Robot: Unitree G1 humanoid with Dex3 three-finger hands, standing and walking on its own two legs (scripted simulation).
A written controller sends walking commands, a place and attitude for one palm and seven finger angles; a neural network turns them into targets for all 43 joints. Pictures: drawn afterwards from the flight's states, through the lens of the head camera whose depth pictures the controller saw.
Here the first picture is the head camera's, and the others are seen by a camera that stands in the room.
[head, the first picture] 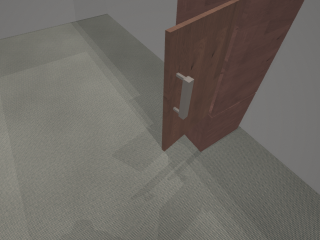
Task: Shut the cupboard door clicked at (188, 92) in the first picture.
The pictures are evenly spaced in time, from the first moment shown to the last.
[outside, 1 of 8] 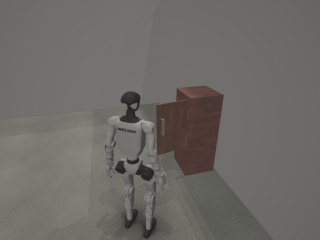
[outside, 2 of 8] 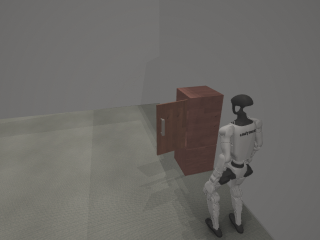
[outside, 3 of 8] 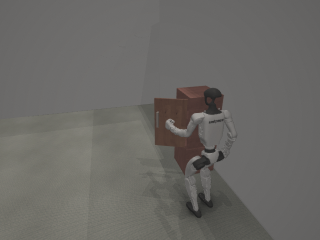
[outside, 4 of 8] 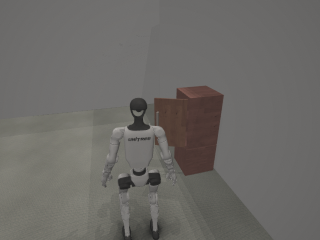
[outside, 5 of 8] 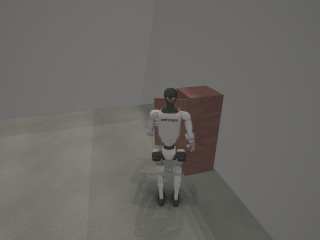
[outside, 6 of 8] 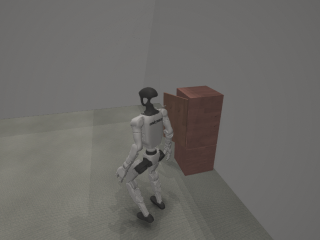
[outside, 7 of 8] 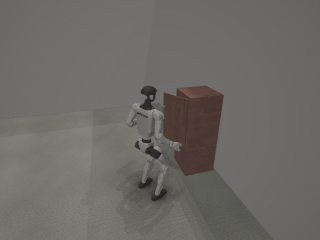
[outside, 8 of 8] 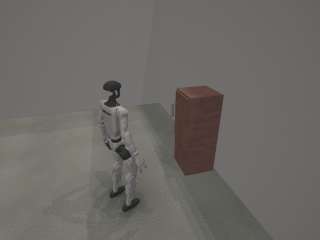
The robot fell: no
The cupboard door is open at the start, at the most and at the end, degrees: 100 100 0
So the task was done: yes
